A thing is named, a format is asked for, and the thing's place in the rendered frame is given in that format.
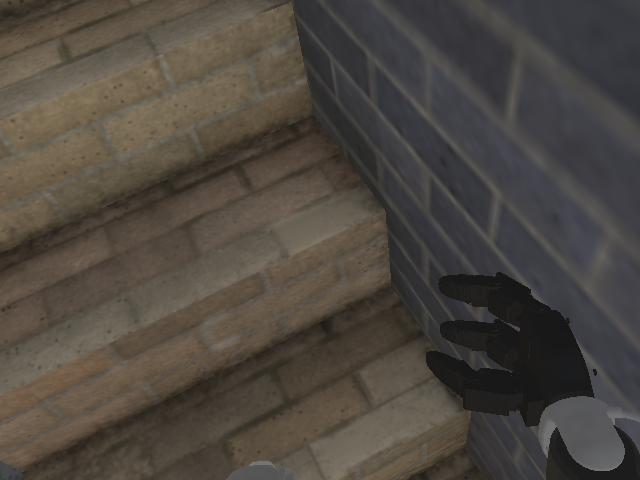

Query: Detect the robot right forearm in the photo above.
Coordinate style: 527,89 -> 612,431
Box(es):
538,396 -> 640,480

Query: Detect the robot left shin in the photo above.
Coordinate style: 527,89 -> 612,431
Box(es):
226,460 -> 277,480

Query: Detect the right robot hand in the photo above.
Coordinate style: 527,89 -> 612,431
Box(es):
426,272 -> 597,427

